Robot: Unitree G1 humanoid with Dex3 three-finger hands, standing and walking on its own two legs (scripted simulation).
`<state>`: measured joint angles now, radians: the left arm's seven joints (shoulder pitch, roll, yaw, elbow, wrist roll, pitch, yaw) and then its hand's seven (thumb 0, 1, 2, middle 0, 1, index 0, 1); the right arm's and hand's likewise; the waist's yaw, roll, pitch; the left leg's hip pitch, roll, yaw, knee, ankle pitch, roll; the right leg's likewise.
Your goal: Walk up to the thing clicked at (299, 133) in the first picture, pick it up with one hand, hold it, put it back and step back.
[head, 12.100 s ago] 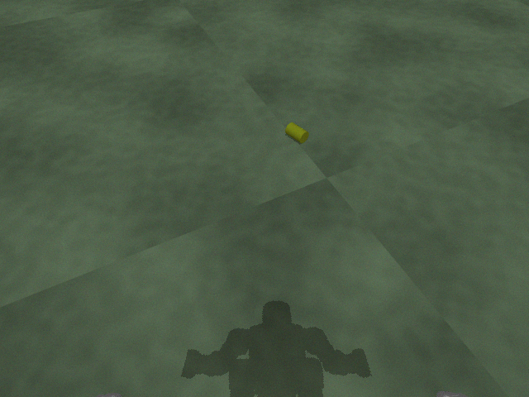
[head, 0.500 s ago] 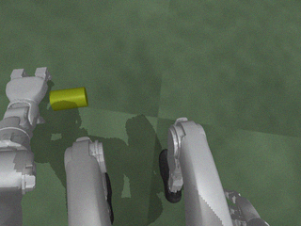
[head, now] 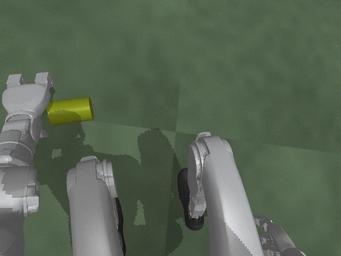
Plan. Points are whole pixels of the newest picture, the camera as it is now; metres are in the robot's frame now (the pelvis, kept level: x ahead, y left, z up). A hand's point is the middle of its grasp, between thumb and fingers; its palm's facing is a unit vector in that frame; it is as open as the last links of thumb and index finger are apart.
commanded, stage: rise first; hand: left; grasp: from above
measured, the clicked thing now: (71, 110) +0.49 +0.21 -0.32
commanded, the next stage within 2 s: approach in 1.82 s
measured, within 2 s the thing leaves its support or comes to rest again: neither
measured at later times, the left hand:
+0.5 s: hand (42, 113) +0.45 +0.25 -0.19, palm faces -0.46 -0.03 -0.89, open 13.8 cm
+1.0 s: hand (39, 113) +0.45 +0.26 -0.19, palm faces -0.45 -0.03 -0.89, open 13.6 cm
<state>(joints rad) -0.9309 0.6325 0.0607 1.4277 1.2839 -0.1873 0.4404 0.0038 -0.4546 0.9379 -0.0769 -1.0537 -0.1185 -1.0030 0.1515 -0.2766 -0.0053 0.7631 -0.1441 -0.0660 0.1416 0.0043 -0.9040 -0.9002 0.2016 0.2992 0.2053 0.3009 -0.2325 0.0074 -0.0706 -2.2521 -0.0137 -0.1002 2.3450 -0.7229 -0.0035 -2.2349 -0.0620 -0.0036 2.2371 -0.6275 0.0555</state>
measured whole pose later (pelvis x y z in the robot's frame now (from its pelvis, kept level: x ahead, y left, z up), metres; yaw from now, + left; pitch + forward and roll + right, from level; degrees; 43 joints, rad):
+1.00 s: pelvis +0.00 +0.00 -0.01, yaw +0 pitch +35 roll -7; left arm -0.94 0.64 0.05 1.46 1.29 -0.19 0.45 0.00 -0.43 0.94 -0.16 -0.96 -0.17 -0.95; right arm 0.16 -0.29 0.01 0.75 -0.14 -0.08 0.16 0.00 -0.91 -0.90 0.20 0.30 0.21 0.30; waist -0.24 0.01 -0.07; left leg -2.28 -0.02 -0.11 2.38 -0.71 0.00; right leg -2.25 -0.06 -0.01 2.26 -0.62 0.06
